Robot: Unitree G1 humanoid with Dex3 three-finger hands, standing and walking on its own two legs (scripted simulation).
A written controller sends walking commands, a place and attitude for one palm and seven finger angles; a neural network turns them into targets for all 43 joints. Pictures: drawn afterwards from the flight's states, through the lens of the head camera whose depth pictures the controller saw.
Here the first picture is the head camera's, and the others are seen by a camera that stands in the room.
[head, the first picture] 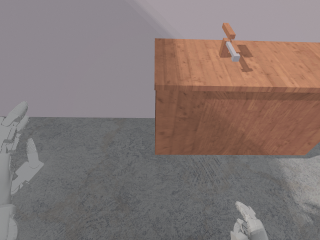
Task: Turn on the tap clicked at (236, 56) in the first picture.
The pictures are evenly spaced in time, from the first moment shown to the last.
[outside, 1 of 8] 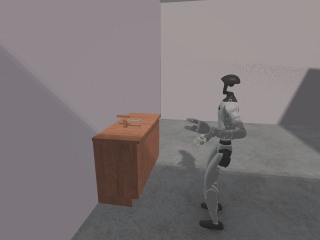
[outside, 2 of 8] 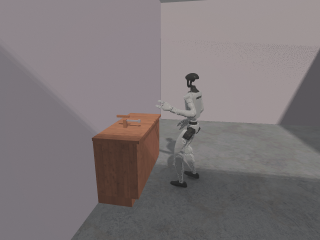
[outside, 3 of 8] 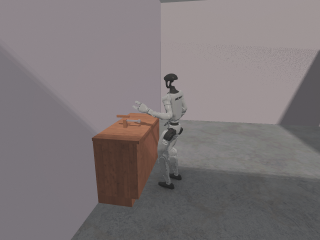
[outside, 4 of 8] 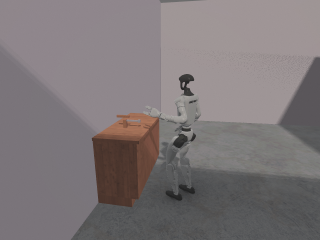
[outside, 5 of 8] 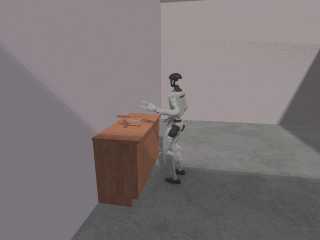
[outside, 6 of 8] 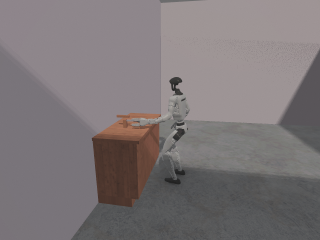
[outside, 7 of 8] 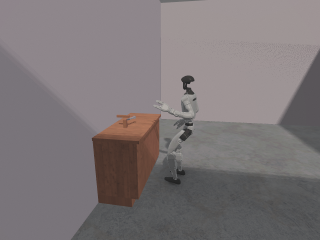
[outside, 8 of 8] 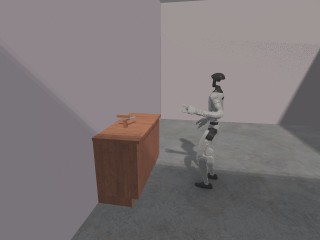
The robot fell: no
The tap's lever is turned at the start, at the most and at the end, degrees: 0 70 70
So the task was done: yes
